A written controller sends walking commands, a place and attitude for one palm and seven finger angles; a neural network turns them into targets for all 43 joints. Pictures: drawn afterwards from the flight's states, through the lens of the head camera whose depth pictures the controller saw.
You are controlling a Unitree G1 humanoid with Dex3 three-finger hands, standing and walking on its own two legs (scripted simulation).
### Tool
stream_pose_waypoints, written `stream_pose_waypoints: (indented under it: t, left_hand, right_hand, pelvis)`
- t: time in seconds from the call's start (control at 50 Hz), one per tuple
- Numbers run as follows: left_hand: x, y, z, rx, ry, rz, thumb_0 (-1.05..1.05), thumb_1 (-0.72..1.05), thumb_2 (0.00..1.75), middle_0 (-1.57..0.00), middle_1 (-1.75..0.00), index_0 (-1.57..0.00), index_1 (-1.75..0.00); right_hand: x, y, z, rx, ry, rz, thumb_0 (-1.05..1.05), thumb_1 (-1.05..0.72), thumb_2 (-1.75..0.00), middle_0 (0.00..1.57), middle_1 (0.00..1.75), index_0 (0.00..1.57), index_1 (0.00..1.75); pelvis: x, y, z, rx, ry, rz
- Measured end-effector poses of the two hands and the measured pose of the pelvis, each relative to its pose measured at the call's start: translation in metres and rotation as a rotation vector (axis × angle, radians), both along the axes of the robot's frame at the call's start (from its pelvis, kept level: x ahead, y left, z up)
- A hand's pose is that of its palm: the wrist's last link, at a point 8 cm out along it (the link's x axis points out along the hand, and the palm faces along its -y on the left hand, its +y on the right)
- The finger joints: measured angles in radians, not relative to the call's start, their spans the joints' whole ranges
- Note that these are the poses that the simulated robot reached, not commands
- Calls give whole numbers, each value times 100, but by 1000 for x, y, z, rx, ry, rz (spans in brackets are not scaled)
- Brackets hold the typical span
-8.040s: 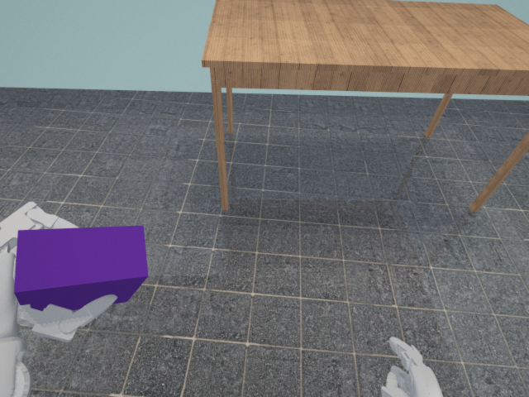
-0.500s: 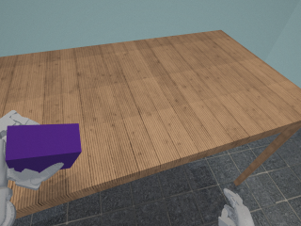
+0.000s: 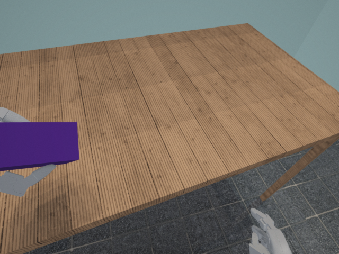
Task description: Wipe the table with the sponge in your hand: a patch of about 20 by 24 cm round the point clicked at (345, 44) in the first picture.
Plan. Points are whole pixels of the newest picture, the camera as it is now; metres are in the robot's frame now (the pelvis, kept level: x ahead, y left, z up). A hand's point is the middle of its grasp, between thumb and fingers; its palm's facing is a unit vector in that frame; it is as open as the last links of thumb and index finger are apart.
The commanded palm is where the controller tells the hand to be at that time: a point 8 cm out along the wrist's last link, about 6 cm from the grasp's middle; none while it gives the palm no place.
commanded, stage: look again from close up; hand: left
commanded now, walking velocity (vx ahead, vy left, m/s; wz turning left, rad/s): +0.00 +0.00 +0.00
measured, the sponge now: (45, 147) +0.25 +0.23 +0.18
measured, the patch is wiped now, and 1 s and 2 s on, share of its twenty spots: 0.00 0.00 0.00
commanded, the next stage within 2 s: come to a stop and stand still in 0.04 s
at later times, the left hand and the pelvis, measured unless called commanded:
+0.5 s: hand (8, 183) +0.19 +0.26 +0.18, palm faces +0.43 -0.83 -0.36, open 9.9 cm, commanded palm +0.12 +0.29 +0.18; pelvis -0.02 +0.00 +0.00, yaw +3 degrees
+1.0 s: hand (16, 202) +0.17 +0.24 +0.16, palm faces +0.41 -0.84 -0.34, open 9.9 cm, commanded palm +0.11 +0.28 +0.18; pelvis -0.04 -0.01 +0.00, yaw +2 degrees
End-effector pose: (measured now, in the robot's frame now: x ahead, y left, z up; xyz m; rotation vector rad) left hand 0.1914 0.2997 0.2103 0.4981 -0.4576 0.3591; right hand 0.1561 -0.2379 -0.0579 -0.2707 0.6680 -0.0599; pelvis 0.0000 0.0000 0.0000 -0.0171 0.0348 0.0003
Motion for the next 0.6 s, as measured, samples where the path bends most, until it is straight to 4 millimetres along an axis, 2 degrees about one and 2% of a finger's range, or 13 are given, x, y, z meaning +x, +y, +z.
stream_pose_waypoints:
  t: [0.04,0.08,0.16,0.24,0.34,0.4,0.48,0.6]
  left_hand:
    - [-3,-8,-21,-46,87,-42,-1,-48,100,-76,-134,-77,-134]
    - [-6,-7,-40,-75,164,-54,-1,-48,100,-76,-134,-77,-134]
    - [-11,14,-60,-85,226,8,-1,-48,100,-76,-134,-77,-134]
    - [-18,27,-49,-74,172,74,-1,-48,101,-76,-134,-77,-133]
    - [-32,9,-20,-48,55,37,-1,-48,101,-76,-134,-77,-133]
    - [-39,-1,-12,-45,44,14,-1,-48,101,-76,-134,-77,-133]
    - [-46,-2,-18,-66,100,33,-1,-48,101,-76,-134,-77,-133]
    - [-55,-2,-38,-133,194,81,-1,-48,101,-76,-134,-77,-133]
  right_hand:
    - [0,-2,1,-9,4,-16,1,-90,-90,20,30,20,30]
    - [0,-2,0,-23,27,-22,1,-90,-90,20,30,20,30]
    - [2,7,-4,-44,77,0,1,-90,-90,20,30,20,29]
    - [8,23,-8,-23,78,54,2,-90,-90,20,30,19,29]
    - [16,46,-11,47,31,105,2,-90,-90,20,30,20,30]
    - [18,53,-9,88,4,105,2,-90,-90,20,30,20,30]
    - [16,51,-6,110,-24,78,2,-90,-90,20,30,20,30]
    - [5,29,-1,77,-41,32,1,-90,-90,20,30,20,30]
  pelvis:
    - [4,5,0,6,-3,2]
    - [5,8,0,11,-6,9]
    - [2,8,-1,13,-10,35]
    - [-6,7,-3,13,-16,49]
    - [-14,6,-3,12,-24,49]
    - [-17,4,-1,5,-26,49]
    - [-22,0,2,4,-30,46]
    - [-29,-6,3,3,-45,45]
